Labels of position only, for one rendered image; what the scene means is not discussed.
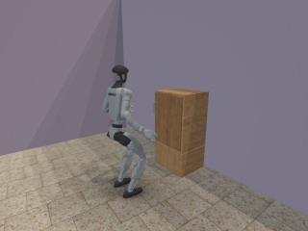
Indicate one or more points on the left robot shin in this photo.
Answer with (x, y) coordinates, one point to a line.
(125, 164)

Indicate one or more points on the robot head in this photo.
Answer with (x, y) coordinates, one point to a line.
(120, 70)

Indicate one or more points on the right robot hand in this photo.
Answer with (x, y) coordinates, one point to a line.
(149, 134)

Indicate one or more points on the handle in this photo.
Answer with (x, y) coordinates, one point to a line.
(153, 108)

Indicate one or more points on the left robot upper arm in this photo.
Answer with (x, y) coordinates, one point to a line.
(105, 106)

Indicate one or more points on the robot right forearm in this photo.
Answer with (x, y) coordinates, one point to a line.
(135, 126)

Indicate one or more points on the left robot hand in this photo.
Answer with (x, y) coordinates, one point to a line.
(131, 106)

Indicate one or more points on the right robot upper arm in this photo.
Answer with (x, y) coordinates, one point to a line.
(125, 103)

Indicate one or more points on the cupboard door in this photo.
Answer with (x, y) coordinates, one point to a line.
(168, 119)

